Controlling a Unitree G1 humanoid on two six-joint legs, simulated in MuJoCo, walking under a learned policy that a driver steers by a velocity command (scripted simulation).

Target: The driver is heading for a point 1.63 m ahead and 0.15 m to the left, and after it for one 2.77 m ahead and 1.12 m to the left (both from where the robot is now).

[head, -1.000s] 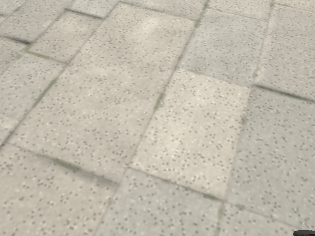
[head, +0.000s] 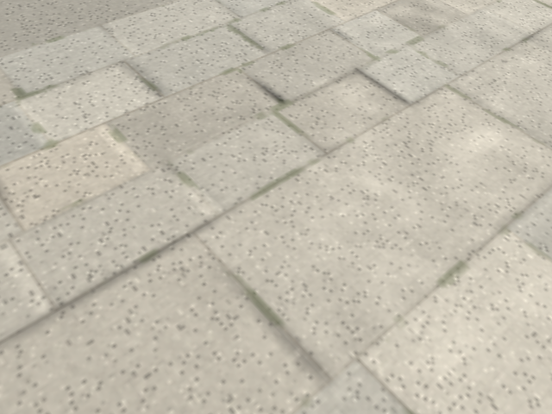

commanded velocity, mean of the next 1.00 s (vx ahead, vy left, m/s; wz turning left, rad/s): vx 0.46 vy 0.00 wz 0.05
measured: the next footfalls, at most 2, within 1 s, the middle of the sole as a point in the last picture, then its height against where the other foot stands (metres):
right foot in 0.34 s outside the picture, level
left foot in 0.84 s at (223, 362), level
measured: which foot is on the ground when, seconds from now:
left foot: down 0.00-0.36, up 0.38-0.82, down 0.84-1.00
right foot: up 0.00-0.32, down 0.34-0.86, up 0.88-1.00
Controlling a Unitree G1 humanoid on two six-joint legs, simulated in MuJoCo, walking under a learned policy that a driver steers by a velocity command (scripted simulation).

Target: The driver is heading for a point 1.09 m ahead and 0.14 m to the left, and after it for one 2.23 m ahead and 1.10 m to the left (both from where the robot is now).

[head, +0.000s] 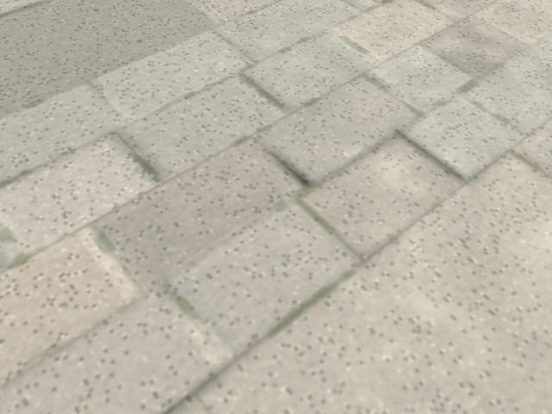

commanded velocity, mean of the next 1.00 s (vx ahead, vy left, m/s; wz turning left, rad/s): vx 0.50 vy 0.00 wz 0.25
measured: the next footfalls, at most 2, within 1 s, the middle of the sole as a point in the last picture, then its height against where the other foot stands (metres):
right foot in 0.38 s outside the picture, level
left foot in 0.94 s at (238, 334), level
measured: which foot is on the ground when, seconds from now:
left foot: down 0.00-0.40, up 0.42-0.92, down 0.94-1.00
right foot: up 0.00-0.36, down 0.38-0.96, up 0.98-1.00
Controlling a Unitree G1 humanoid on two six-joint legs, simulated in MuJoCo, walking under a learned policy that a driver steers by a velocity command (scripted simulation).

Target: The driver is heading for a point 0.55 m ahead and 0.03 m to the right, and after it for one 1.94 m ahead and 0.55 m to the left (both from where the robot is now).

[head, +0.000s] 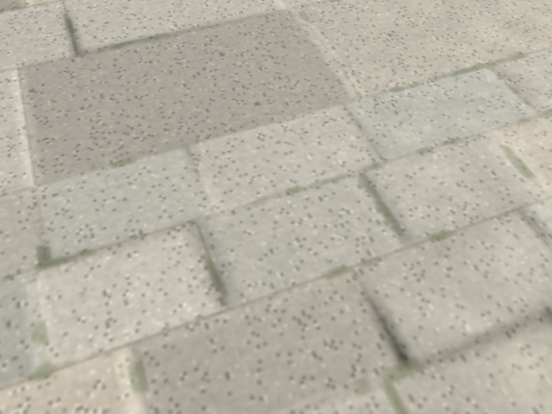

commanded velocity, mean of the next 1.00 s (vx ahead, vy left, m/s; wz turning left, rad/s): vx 0.50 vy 0.00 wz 0.25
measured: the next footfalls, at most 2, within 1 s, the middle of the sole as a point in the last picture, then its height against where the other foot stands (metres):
right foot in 0.44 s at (343, 412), level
left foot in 1.00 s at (244, 296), level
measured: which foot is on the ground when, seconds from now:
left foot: down 0.00-0.46, up 0.48-0.98, down 1.00-1.00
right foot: up 0.00-0.42, down 0.44-1.00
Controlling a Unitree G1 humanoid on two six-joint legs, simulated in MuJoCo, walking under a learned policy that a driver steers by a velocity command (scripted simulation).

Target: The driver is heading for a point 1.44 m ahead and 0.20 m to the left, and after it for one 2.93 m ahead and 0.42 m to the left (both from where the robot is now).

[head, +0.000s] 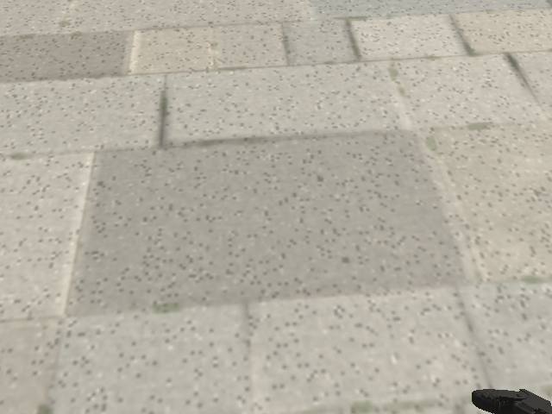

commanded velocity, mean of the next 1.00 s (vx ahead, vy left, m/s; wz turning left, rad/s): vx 0.50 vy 0.00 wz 0.34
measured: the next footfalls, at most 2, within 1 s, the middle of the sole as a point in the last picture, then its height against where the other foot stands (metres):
right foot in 0.44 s outside the picture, level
left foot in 0.94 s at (212, 351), level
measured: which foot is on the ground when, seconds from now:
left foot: down 0.00-0.44, up 0.46-0.92, down 0.94-1.00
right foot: down 0.00-0.02, up 0.04-0.42, down 0.44-0.94, up 0.96-1.00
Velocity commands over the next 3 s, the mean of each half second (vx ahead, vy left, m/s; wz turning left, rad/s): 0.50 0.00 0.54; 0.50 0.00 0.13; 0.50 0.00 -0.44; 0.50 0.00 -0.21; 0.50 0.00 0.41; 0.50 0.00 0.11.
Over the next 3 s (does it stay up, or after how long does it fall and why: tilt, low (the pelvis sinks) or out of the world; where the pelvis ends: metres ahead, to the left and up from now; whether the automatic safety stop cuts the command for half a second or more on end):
stays up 1.63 0.27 0.01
